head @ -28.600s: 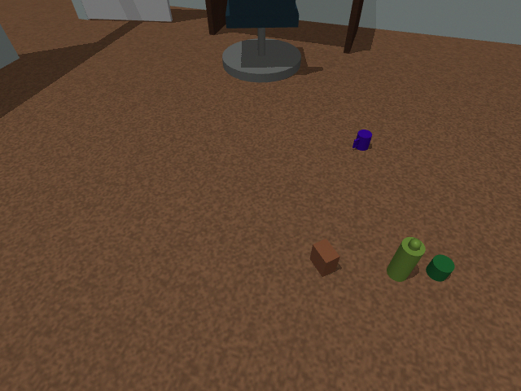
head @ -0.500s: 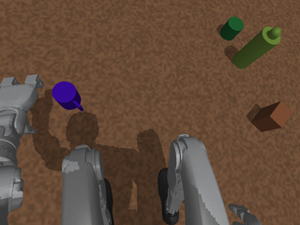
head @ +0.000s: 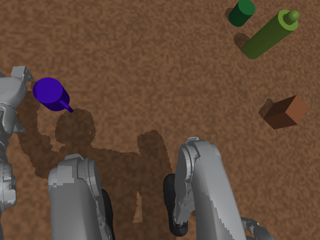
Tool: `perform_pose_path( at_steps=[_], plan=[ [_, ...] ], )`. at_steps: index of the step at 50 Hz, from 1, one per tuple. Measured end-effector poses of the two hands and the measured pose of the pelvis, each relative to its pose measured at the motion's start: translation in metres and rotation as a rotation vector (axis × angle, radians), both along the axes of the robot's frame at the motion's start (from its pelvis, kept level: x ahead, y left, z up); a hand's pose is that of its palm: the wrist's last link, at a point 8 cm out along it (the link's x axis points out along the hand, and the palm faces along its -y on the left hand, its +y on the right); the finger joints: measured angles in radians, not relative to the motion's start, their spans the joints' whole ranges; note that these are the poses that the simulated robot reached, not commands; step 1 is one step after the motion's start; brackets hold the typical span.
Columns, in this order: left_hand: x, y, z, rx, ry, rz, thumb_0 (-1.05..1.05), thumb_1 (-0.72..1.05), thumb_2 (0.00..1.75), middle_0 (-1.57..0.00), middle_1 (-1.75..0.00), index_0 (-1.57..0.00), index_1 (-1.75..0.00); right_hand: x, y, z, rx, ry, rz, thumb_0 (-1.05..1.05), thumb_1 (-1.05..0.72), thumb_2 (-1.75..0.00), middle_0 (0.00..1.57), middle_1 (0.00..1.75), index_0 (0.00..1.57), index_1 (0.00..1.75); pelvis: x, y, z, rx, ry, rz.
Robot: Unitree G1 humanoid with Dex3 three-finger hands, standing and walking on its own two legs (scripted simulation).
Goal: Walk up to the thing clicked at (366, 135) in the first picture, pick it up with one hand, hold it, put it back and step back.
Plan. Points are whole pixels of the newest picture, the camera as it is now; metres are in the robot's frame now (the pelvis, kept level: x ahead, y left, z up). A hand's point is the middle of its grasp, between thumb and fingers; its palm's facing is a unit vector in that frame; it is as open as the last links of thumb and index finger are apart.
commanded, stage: rise first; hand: left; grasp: from above
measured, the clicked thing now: (56, 98) +0.51 +0.26 -0.30
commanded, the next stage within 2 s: none
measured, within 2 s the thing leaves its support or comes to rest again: neither
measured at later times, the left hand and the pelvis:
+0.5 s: hand (22, 106) +0.46 +0.31 -0.18, palm faces -0.46 -0.07 -0.89, open 14.0 cm; pelvis +0.00 +0.00 -0.01, yaw -1 degrees
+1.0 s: hand (26, 100) +0.47 +0.30 -0.19, palm faces -0.46 -0.06 -0.89, open 14.1 cm; pelvis +0.00 +0.00 -0.02, yaw -1 degrees
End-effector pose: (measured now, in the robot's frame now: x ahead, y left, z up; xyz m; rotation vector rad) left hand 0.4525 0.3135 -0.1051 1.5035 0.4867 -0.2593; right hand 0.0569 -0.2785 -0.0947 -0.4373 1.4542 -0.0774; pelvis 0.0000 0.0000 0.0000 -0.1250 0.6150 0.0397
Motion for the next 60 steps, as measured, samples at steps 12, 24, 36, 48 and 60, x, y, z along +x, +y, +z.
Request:
perform_pose_path(
  at_steps=[12,24,36,48,60],
  plan=[
    [0.006,-0.003,-0.013,-0.002,0.006,0.003,0.00,-0.52,0.98,-0.07,-1.05,-0.09,-1.03,-0.005,-0.001,-0.002,-0.002,0.021,-0.001,0.00,-0.91,-0.90,0.21,0.30,0.20,0.30,0.003,0.000,-0.006,-0.004,0.004,-0.001],
    [0.009,-0.007,-0.020,-0.004,0.000,0.000,0.00,-0.52,0.99,-0.08,-1.06,-0.09,-1.04,-0.008,0.001,-0.006,0.003,0.024,0.005,0.00,-0.91,-0.90,0.21,0.30,0.20,0.30,0.002,0.001,-0.011,-0.008,-0.004,-0.003],
    [0.016,-0.010,-0.022,-0.005,-0.012,-0.003,0.00,-0.54,1.01,-0.08,-1.05,-0.08,-1.04,-0.014,0.003,-0.008,0.002,0.018,0.010,0.00,-0.92,-0.91,0.21,0.30,0.20,0.30,0.000,0.001,-0.017,-0.015,-0.014,-0.006],
    [0.025,-0.013,-0.024,0.003,-0.002,0.001,0.00,-0.55,1.02,-0.08,-1.05,-0.08,-1.04,-0.022,0.004,-0.008,0.004,0.026,0.002,0.00,-0.91,-0.90,0.21,0.30,0.20,0.30,0.000,0.001,-0.020,-0.016,-0.017,-0.006],
    [0.035,-0.014,-0.026,-0.003,-0.007,0.000,0.00,-0.54,1.01,-0.08,-1.06,-0.08,-1.05,-0.032,0.006,-0.007,0.001,0.047,-0.004,0.00,-0.91,-0.90,0.21,0.30,0.20,0.30,-0.001,0.001,-0.023,-0.024,-0.023,-0.013]
  ],
)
